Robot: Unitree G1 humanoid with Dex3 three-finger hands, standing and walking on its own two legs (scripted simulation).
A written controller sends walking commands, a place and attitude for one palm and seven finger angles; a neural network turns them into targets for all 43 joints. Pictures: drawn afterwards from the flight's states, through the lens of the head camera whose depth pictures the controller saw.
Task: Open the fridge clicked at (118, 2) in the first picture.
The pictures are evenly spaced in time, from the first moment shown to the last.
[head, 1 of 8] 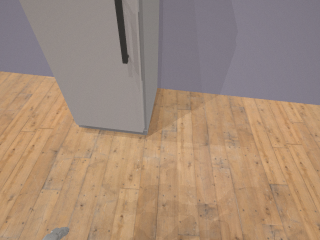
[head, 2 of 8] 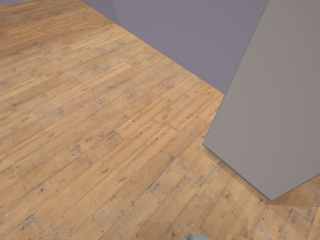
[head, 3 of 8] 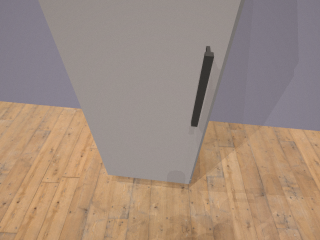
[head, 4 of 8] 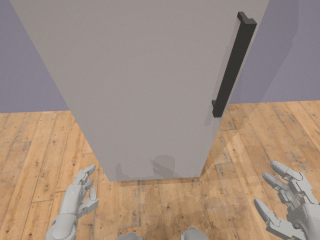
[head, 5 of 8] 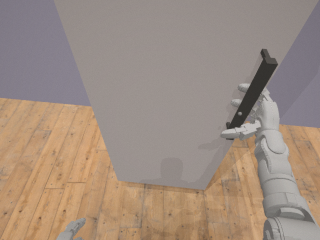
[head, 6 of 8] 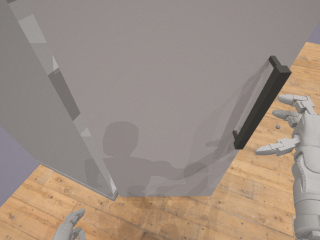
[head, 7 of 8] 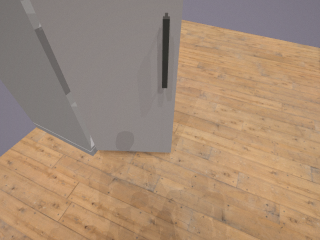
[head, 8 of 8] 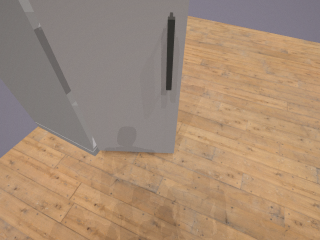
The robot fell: no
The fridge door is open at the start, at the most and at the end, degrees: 0 69 65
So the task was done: yes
